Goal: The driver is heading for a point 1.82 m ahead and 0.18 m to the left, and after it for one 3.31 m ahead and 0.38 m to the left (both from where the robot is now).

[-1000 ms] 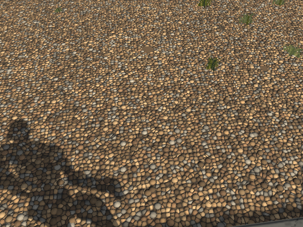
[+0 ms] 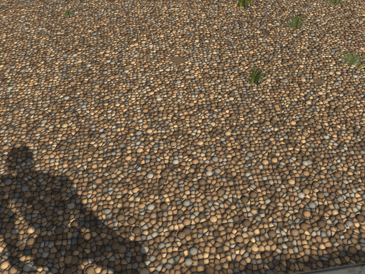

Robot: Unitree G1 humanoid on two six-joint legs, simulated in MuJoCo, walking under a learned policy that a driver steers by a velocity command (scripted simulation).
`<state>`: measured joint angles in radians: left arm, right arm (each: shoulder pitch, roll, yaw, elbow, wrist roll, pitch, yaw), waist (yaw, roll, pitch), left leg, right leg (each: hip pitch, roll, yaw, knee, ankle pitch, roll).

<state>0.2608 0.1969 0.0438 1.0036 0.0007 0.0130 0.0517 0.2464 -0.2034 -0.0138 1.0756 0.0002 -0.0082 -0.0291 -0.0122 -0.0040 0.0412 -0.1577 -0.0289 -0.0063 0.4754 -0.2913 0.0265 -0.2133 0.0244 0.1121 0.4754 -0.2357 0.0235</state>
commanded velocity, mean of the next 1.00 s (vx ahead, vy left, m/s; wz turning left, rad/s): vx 0.30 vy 0.00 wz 0.00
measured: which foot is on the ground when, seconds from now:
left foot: down 0.00-0.48, up 0.50-0.88, down 0.90-1.00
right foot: down 0.00-0.22, up 0.24-0.46, down 0.48-0.92, up 0.94-1.00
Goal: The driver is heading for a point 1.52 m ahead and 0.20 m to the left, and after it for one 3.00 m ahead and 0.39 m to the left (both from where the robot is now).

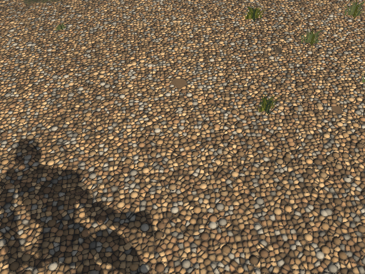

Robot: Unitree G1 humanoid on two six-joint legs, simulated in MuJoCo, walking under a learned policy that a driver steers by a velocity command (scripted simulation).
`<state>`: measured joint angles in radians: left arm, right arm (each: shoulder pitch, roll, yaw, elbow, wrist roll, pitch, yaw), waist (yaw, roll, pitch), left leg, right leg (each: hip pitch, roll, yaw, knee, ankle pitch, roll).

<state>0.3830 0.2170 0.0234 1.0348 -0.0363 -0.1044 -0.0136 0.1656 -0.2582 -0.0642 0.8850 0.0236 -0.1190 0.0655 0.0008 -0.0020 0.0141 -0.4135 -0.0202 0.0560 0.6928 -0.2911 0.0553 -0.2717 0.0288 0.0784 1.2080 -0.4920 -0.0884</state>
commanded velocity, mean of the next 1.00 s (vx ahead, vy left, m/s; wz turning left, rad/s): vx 0.50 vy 0.00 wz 0.00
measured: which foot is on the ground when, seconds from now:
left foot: down 0.00-0.46, up 0.48-0.92, down 0.94-1.00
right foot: up 0.00-0.44, down 0.46-0.94, up 0.96-1.00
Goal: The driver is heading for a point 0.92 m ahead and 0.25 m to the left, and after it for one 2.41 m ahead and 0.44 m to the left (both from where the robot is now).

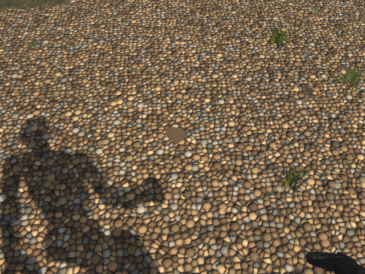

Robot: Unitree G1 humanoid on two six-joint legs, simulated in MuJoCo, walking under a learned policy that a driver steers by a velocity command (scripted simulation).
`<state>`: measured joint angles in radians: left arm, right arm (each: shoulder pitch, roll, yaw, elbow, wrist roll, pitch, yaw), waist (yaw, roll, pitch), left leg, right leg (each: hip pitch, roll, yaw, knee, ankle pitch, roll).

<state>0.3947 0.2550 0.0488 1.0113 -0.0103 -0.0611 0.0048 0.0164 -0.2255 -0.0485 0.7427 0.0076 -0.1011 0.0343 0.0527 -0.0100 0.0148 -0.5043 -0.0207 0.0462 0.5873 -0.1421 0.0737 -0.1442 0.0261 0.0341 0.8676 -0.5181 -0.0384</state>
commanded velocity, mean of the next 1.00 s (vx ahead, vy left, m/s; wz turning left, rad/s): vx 0.50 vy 0.00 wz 0.24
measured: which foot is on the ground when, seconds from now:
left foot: down 0.00-0.52, up 0.54-1.00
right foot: up 0.00-0.50, down 0.52-1.00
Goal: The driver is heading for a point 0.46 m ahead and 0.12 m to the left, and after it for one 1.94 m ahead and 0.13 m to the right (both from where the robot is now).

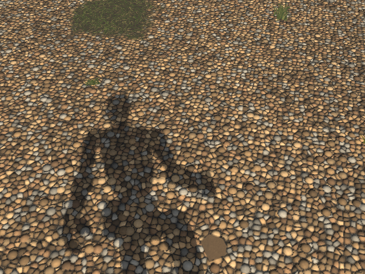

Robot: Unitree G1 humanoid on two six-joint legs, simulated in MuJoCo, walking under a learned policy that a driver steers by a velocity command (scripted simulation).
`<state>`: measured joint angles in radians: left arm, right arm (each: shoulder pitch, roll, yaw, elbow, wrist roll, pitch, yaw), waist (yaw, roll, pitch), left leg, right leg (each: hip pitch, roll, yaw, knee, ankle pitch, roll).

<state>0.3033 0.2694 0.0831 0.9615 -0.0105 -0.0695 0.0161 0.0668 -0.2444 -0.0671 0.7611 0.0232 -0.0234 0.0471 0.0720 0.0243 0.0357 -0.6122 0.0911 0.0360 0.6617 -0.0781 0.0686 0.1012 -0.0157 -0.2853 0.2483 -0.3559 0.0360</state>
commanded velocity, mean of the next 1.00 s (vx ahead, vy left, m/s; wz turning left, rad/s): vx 0.50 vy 0.00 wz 0.15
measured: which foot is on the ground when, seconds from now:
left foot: up 0.00-0.04, down 0.06-0.56, up 0.58-1.00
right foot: down 0.00-0.06, up 0.08-0.54, down 0.56-1.00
